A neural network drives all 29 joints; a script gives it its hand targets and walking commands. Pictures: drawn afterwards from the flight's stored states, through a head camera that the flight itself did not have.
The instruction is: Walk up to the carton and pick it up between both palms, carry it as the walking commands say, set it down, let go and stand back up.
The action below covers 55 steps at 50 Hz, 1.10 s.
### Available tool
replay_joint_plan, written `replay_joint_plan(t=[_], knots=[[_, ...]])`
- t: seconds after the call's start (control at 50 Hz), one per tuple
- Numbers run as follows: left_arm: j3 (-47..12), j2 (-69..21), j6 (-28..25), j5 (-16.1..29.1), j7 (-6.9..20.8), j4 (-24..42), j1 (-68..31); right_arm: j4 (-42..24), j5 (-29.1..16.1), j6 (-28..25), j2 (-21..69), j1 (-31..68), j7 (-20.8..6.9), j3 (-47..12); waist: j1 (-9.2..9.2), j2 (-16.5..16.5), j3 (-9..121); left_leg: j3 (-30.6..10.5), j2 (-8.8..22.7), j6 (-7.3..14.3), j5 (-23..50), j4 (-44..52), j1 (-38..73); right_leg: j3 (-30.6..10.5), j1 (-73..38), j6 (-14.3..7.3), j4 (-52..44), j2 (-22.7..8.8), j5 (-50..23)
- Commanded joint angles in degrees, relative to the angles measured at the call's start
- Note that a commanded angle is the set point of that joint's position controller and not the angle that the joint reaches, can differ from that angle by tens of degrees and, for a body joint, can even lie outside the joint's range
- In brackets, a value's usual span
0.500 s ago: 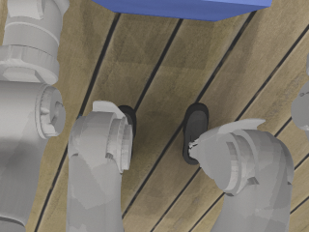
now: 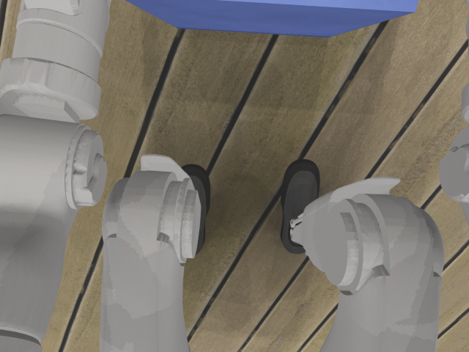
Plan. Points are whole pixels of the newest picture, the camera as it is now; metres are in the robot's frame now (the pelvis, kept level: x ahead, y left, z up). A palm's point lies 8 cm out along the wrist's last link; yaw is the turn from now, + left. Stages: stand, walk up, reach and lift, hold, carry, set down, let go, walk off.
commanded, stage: reach and lift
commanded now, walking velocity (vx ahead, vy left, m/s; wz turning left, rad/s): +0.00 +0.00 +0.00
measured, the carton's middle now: out of the picture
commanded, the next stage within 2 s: none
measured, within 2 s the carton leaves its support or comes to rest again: leaves its support in 1.08 s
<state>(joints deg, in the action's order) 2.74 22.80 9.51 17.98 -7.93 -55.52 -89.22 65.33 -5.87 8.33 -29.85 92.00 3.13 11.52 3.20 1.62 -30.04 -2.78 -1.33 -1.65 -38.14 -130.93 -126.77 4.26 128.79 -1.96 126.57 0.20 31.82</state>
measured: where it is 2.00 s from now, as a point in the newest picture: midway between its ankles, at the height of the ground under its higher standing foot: (243, 222)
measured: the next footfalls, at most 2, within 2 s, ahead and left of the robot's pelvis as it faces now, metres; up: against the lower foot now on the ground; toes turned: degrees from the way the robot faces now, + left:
none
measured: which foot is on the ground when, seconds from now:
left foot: down 0.00-1.00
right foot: down 0.00-1.00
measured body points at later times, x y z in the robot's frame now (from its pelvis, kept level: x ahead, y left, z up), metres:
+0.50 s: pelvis +0.00 +0.00 +0.00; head +0.39 +0.01 +0.20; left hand +0.58 +0.19 -0.18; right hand +0.60 -0.16 -0.19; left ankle +0.09 +0.12 -0.33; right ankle +0.12 -0.10 -0.33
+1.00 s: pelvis +0.00 +0.00 +0.00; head +0.39 +0.01 +0.20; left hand +0.58 +0.19 -0.18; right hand +0.60 -0.16 -0.19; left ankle +0.09 +0.12 -0.33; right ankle +0.12 -0.10 -0.33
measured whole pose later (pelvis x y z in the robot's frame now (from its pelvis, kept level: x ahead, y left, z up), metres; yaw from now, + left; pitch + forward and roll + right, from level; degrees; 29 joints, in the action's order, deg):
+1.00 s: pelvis +0.00 +0.00 +0.00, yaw +1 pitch +34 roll -3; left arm 2.7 21.6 11.4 17.9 -7.5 -56.4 -90.5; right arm 62.1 -6.0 13.7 -25.5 94.2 4.0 8.5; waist 3.0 3.9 -30.2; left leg -2.8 -2.2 -1.4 -38.7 -132.0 -126.9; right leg 4.3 128.3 -2.2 127.7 -0.5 33.1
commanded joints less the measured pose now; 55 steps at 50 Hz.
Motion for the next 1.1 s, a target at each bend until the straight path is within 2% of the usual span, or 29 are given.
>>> replay_joint_plan(t=[0.0,0.04,0.06,0.1,0.16,0.18,0.2,0.22,0.26,0.36,0.38,0.42,0.44,0.48,0.54,0.56,0.64,0.66,0.72,0.78,0.8,0.84,0.88,0.9,0.98,1.0,1.02,1.04,1.08], knots=[[-8.8,-3.7,-1.4,2.7,1.7,6.5,-28.0,-4.4,-6.6,-2.0,-3.3,24.5,-0.9,-6.6,-11.93,2.0,77.1,3.4,-0.5,-0.5,19.5,11.6,32.2,-4.8,-46.2,0.2,-6.5,0.6,-21.8],[-10.1,-8.1,-1.4,2.6,2.9,6.4,-27.4,-9.6,-8.2,-2.8,0.3,28.5,-1.8,-8.7,-9.97,1.5,78.1,4.1,-1.0,0.1,22.3,11.1,33.6,-5.2,-48.2,0.2,-6.5,1.2,-25.0],[-10.0,-9.0,-1.0,1.8,3.1,4.3,-26.5,-9.4,-7.8,-2.5,1.9,28.6,-2.0,-8.3,-10.41,1.2,77.1,3.0,-0.2,0.6,22.3,11.2,34.1,-4.3,-46.4,0.3,-5.6,1.4,-24.8],[-10.7,-9.8,-1.8,2.3,3.4,8.4,-30.9,-8.0,-7.3,-2.8,2.6,28.7,-1.6,-8.2,-12.94,2.4,79.0,4.0,-0.9,-0.4,24.2,9.8,35.2,-4.7,-48.5,0.2,-5.9,1.5,-26.7],[-11.5,-16.2,-1.4,2.1,4.8,6.9,-29.7,-7.3,-5.9,-3.0,7.1,27.7,-2.5,-7.9,-13.50,3.1,78.9,3.7,-1.4,-0.6,23.5,10.1,33.9,-4.8,-49.9,-0.5,-5.1,1.5,-27.5],[-12.6,-19.1,-0.7,2.1,5.9,5.7,-30.1,-3.4,-5.1,-2.6,9.5,26.6,-3.2,-7.2,-14.93,3.0,76.2,3.2,-1.4,-0.6,21.9,10.8,32.7,-4.2,-48.0,-0.9,-5.2,1.3,-25.7],[-12.7,-21.5,-1.1,1.0,6.7,6.4,-30.7,-4.1,-5.0,-2.8,13.2,25.8,-3.8,-8.2,-13.91,5.0,76.1,4.5,-1.7,-1.2,21.8,10.3,30.2,-5.1,-51.4,-1.1,-5.2,1.4,-28.2],[-13.2,-23.0,-1.3,1.2,6.9,9.1,-31.3,-4.1,-3.0,-3.0,11.9,25.6,-3.7,-5.2,-16.51,5.8,77.2,3.7,-1.8,-1.5,23.9,9.6,34.7,-4.1,-47.3,-1.0,-4.8,1.9,-26.9],[-11.9,-23.6,-1.3,0.5,7.1,7.1,-30.1,-4.7,-1.9,-3.3,12.3,26.3,-3.4,-4.8,-16.01,5.6,77.0,3.4,-2.2,-1.9,23.9,10.0,33.6,-3.9,-49.4,-1.2,-4.2,1.7,-27.5],[-18.0,-45.9,0.0,1.9,13.0,9.5,-35.3,-8.7,-2.1,-2.4,33.4,31.5,-8.9,-10.3,-17.81,6.9,75.9,3.1,-3.2,-1.7,25.4,8.8,32.9,-3.6,-46.4,-1.7,-4.0,2.6,-29.1],[-17.4,-49.4,0.0,2.8,14.2,8.5,-35.0,-7.3,-2.0,-1.5,37.1,31.6,-10.1,-11.4,-17.19,4.9,73.6,3.3,-3.7,-1.5,23.8,8.7,31.2,-4.0,-47.7,-2.1,-3.8,2.1,-27.5],[-18.3,-53.5,1.2,1.6,15.9,7.7,-34.6,-8.1,-1.7,-0.8,41.2,32.0,-12.1,-11.4,-16.77,5.6,70.5,3.5,-3.6,-1.0,21.8,9.0,28.9,-3.9,-45.6,-2.2,-3.7,2.0,-26.4],[-18.6,-56.0,1.6,2.5,16.9,9.0,-33.8,-11.8,-0.7,-0.8,41.5,32.6,-12.6,-11.2,-19.93,5.6,72.6,2.8,-3.4,-1.0,23.8,8.2,31.3,-3.3,-45.0,-2.2,-3.9,2.6,-28.1],[-17.5,-57.2,2.0,1.9,17.6,7.9,-33.1,-12.7,-1.6,-0.3,44.2,32.7,-13.5,-12.1,-17.78,4.6,70.5,3.1,-3.6,-0.6,22.9,8.6,28.4,-3.6,-45.0,-2.1,-3.8,2.7,-27.4],[-18.0,-58.5,2.9,1.1,19.0,9.4,-35.4,-10.8,-1.0,1.0,46.1,30.6,-15.0,-11.5,-17.70,5.0,68.4,3.9,-3.4,-0.9,19.8,9.0,23.9,-3.8,-43.9,-2.6,-4.1,2.6,-26.0],[-17.2,-57.5,2.8,2.0,19.1,10.4,-37.2,-12.6,-2.4,1.1,47.1,33.0,-15.2,-12.1,-17.18,3.5,70.2,3.9,-3.2,-0.4,20.0,9.1,23.8,-4.1,-46.9,-2.6,-4.2,2.6,-27.0],[-18.4,-61.0,3.3,2.8,19.1,10.3,-35.4,-14.9,-3.0,1.1,48.0,31.9,-15.4,-12.9,-18.50,6.7,74.0,3.8,-3.3,-0.3,21.4,8.3,28.4,-2.7,-44.7,-2.6,-4.2,2.6,-25.7],[-18.1,-58.6,3.2,2.4,19.3,10.5,-36.6,-12.9,-2.6,2.0,47.7,31.9,-15.7,-13.7,-17.02,3.8,71.9,4.1,-3.4,-0.1,20.2,8.8,25.1,-3.5,-45.3,-2.5,-4.4,2.4,-25.5],[-19.2,-61.2,3.2,4.3,19.2,11.8,-37.7,-17.1,-3.2,1.2,48.2,35.2,-15.2,-14.0,-18.43,4.9,77.2,3.2,-3.5,-0.1,23.4,8.5,28.1,-3.4,-47.6,-2.9,-4.1,2.4,-28.7],[-20.6,-59.9,3.5,4.5,19.4,11.7,-39.8,-15.4,-3.0,1.9,48.5,33.4,-15.2,-13.5,-19.64,4.0,76.2,3.1,-3.4,-0.2,21.8,9.5,23.9,-3.7,-49.3,-3.2,-3.4,2.1,-30.9],[-20.1,-60.6,3.8,4.7,19.3,11.6,-37.7,-18.3,-4.0,1.7,48.0,35.0,-15.2,-14.2,-18.27,5.1,79.1,3.7,-3.4,0.0,23.4,9.0,27.5,-3.7,-49.6,-3.1,-4.0,2.2,-30.6],[-19.2,-61.5,3.7,4.7,18.6,12.6,-38.2,-21.4,-4.5,1.5,47.7,37.8,-14.4,-16.2,-17.88,3.4,83.4,3.8,-3.9,-0.2,24.8,9.5,24.9,-4.2,-55.4,-3.0,-3.1,2.3,-35.7],[-21.0,-57.5,3.0,5.6,17.7,18.6,-42.6,-21.5,-6.3,2.2,48.5,36.5,-14.4,-16.1,-16.82,3.4,89.8,3.7,-3.4,0.4,25.7,9.2,29.0,-4.5,-57.0,-2.7,-2.8,2.0,-35.4],[-20.6,-58.6,3.7,5.3,17.4,18.1,-41.8,-20.9,-5.5,2.6,47.3,36.0,-14.0,-15.5,-18.28,4.3,92.1,4.0,-3.8,0.2,25.8,9.0,31.5,-4.1,-57.1,-2.5,-3.6,2.3,-35.0],[-22.6,-58.0,3.8,7.8,14.5,29.0,-46.5,-34.4,-8.4,3.6,47.7,42.0,-12.3,-18.6,-17.71,1.2,115.2,4.1,-4.4,0.2,34.0,9.7,37.0,-4.3,-71.9,-2.1,-2.4,2.4,-47.3],[-22.7,-58.0,4.4,7.5,14.3,27.9,-45.5,-33.3,-7.8,3.9,46.7,40.7,-12.0,-16.5,-19.53,1.7,115.7,3.5,-4.3,0.2,32.8,11.3,35.6,-4.4,-73.5,-2.2,-2.0,2.4,-48.1],[-20.8,-57.8,4.2,6.8,14.2,25.8,-46.2,-28.5,-5.7,4.7,47.0,39.5,-12.1,-15.3,-17.97,-1.3,111.4,4.5,-5.1,-0.4,29.7,10.9,30.8,-4.2,-72.1,-1.9,-2.8,2.2,-45.2],[-20.9,-58.6,4.8,6.7,14.0,24.8,-44.5,-27.7,-5.9,5.2,47.3,38.5,-12.1,-15.7,-18.40,-0.5,111.2,4.1,-4.5,-0.1,29.8,11.7,32.8,-4.1,-71.0,-2.0,-2.9,2.2,-44.5],[-22.2,-58.0,4.3,7.6,13.5,33.7,-49.5,-32.1,-7.2,5.6,49.8,38.1,-12.3,-15.4,-18.35,1.7,119.4,4.3,-5.1,-0.3,33.6,11.8,40.6,-3.0,-71.3,-2.0,-3.5,3.1,-44.8]])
